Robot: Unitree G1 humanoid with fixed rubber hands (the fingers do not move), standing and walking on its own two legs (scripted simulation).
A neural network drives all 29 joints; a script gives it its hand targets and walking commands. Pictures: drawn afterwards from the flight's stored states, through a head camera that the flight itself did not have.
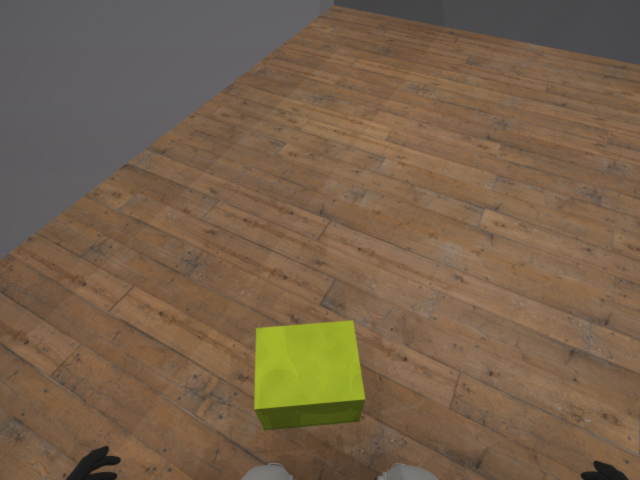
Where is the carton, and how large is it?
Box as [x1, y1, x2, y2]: [254, 320, 364, 429]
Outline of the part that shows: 352,320 256,328 254,409 264,429 339,423 359,420 364,402 364,394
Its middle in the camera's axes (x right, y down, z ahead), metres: -0.03 +0.39 +1.10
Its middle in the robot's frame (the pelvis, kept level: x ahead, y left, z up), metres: +0.47 +0.07 -0.63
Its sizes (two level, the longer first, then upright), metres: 0.276 0.218 0.209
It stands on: the floor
